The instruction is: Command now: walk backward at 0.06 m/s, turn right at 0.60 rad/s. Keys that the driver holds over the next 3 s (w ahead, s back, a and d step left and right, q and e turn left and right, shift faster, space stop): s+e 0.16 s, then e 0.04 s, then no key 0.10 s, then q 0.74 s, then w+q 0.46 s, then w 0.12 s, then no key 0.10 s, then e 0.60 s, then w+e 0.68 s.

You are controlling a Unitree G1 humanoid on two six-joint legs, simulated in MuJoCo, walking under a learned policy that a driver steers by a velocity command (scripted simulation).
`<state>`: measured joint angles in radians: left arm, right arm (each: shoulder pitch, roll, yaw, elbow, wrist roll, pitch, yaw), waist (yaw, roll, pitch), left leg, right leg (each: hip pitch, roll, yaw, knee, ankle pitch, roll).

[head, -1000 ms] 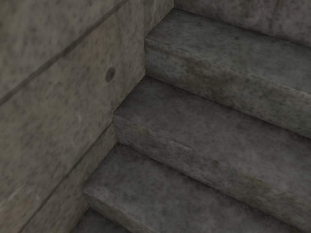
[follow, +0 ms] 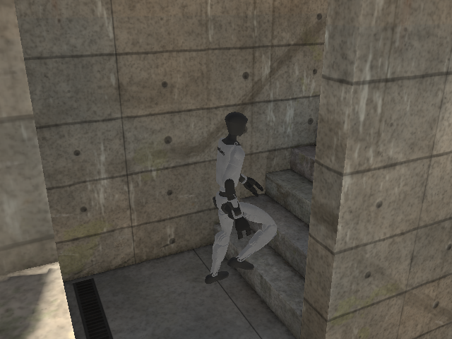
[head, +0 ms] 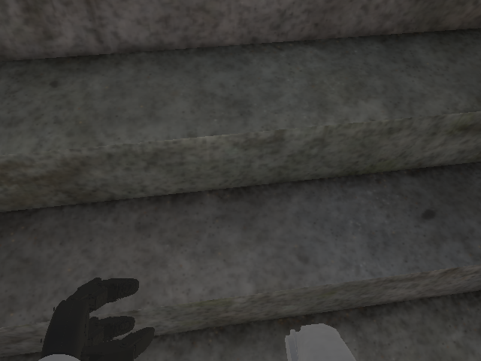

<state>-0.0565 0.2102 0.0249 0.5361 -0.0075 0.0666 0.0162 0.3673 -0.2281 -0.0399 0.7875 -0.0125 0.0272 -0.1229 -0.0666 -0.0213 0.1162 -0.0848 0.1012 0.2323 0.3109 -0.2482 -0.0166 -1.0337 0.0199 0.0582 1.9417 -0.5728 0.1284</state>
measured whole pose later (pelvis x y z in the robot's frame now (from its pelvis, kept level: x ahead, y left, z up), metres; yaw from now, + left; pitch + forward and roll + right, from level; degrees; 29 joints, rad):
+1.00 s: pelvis +0.02 -0.15 +0.00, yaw +3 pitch +1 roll -3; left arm -0.13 0.21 0.06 0.60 -0.05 0.03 0.03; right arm 0.29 -0.23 -0.09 0.63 0.01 0.09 -0.12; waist -0.07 0.01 0.02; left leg -0.24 -0.13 -0.31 0.45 -0.19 0.05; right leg -0.32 0.07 0.04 0.72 -0.40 0.11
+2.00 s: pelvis +0.10 +0.00 +0.01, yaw +24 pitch +3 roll -2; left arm -0.03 0.06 -0.07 0.51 0.03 0.05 0.04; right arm 0.45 -0.16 0.02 0.92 0.00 -0.02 -0.08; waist -0.02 -0.01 0.08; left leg 0.03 0.03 0.12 0.13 -0.16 0.04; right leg -1.08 0.01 -0.11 1.66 -0.60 -0.10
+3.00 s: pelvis +0.38 +0.17 +0.20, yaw -7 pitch +10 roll -4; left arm -0.08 0.13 -0.04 0.64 -0.02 0.08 -0.11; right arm 0.57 -0.11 0.05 1.11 -0.09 -0.02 0.16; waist 0.03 0.06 -0.18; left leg -0.02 0.06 0.17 0.09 -0.22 0.04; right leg -1.32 0.00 -0.14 1.76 -0.37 -0.25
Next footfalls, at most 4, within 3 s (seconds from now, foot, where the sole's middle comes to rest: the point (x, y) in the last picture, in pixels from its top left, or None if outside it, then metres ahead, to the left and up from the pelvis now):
0.20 right None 0.12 -0.27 -0.62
0.64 left None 0.07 -0.07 -0.79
1.06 right None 0.05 -0.27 -0.79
1.60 left None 0.01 0.07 -0.79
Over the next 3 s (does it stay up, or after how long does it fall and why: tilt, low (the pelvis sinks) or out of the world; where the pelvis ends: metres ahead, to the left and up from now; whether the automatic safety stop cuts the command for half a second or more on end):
stays up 0.38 0.17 0.20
